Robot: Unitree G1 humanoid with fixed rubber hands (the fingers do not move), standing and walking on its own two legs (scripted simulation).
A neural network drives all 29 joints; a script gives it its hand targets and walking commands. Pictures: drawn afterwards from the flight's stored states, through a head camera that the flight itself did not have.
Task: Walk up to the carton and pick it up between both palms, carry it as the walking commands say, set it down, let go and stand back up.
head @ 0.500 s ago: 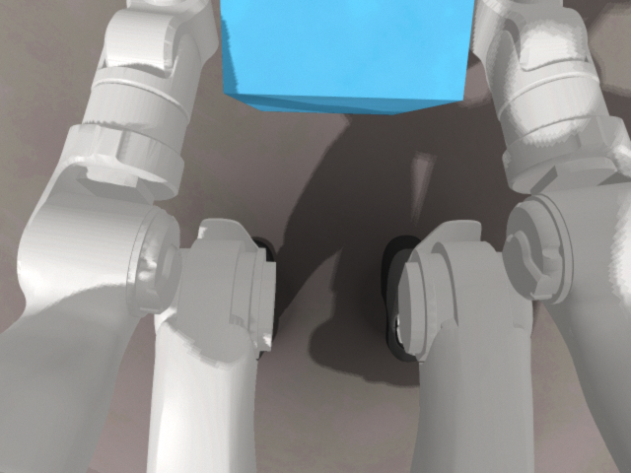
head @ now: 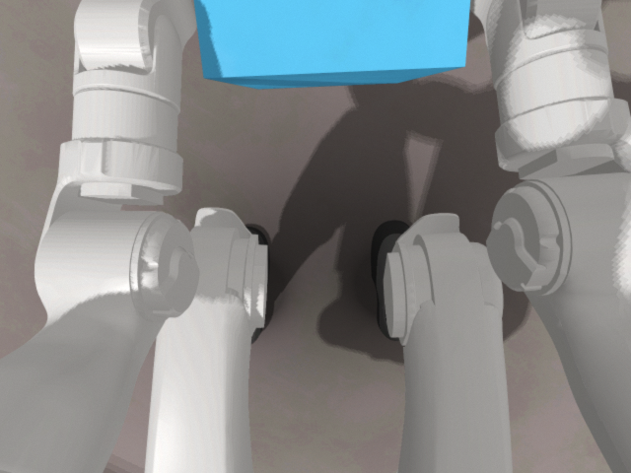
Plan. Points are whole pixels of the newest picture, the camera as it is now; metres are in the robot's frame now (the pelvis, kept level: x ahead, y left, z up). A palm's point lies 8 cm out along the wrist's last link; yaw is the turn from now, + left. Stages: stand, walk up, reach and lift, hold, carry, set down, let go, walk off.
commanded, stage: reach and lift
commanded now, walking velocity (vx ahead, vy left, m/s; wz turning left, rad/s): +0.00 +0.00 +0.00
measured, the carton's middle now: out of the picture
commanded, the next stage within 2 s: none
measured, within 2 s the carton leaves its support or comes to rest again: neither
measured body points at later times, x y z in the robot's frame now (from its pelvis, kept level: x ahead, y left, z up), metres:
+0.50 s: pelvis -0.01 +0.01 +0.04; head +0.34 -0.01 +0.30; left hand +0.55 +0.13 -0.08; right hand +0.57 -0.14 -0.07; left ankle +0.12 +0.13 -0.36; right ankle +0.13 -0.12 -0.36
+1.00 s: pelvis -0.03 +0.00 +0.09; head +0.31 -0.01 +0.36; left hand +0.52 +0.14 -0.02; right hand +0.55 -0.14 -0.01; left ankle +0.12 +0.13 -0.36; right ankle +0.13 -0.12 -0.36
